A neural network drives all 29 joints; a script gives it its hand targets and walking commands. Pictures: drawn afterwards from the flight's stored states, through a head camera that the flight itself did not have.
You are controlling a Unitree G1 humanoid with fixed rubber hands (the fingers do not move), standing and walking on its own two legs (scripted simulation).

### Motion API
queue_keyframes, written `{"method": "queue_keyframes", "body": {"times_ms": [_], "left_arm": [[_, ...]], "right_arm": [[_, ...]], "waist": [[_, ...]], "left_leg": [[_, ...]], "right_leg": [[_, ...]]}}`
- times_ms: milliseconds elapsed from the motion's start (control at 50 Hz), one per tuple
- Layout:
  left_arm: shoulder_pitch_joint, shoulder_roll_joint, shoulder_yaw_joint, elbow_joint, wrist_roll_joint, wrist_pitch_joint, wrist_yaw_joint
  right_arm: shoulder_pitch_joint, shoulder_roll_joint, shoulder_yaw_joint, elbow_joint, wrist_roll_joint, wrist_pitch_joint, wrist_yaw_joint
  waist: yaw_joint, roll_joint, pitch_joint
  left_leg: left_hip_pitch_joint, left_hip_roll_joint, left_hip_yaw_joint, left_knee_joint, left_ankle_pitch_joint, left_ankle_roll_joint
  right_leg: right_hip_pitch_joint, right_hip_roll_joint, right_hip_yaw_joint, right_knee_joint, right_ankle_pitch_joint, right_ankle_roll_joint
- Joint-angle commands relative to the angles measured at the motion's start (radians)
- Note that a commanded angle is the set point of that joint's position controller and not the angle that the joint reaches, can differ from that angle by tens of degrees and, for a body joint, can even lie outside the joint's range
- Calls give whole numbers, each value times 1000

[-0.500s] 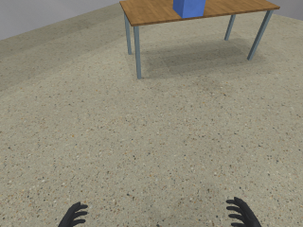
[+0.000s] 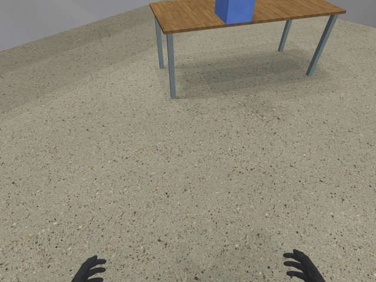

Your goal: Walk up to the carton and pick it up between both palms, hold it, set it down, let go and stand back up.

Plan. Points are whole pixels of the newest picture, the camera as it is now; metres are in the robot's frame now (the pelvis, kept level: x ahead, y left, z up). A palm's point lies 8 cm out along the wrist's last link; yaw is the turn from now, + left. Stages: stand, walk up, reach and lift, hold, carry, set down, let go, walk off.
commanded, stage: stand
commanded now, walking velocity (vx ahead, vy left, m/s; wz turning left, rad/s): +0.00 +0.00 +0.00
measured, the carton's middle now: out of the picture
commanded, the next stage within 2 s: none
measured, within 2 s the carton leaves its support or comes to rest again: neither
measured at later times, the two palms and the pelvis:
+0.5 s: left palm out of the picture +0.13 +0.25 -0.08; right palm out of the picture +0.14 -0.25 -0.08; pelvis +0.00 +0.00 +0.00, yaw +0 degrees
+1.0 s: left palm out of the picture +0.12 +0.25 -0.08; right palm out of the picture +0.13 -0.25 -0.08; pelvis +0.00 +0.00 +0.00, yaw +0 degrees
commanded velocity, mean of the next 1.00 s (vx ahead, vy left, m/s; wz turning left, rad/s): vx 0.00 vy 0.00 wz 0.00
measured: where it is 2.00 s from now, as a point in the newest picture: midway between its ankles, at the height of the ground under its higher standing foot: outside the picture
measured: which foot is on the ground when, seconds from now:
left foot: down 0.00-1.00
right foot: down 0.00-1.00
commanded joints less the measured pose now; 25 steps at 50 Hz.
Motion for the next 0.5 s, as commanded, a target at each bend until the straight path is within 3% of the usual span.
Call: {"method": "queue_keyframes", "body": {"times_ms": [0, 480], "left_arm": [[-21, 112, 32, -83, -1, -18, 3], [-4, 126, 28, -61, -4, -15, 6]], "right_arm": [[-28, -120, -32, -81, 1, -17, -3], [-8, -127, -26, -66, 3, -14, -7]], "waist": [[0, 1, -30], [0, 5, -30]], "left_leg": [[-16, 79, -94, -121, 57, 34], [-2, 83, -95, -127, 95, 34]], "right_leg": [[3, -65, 87, -114, 61, -37], [15, -72, 88, -120, 93, -40]]}}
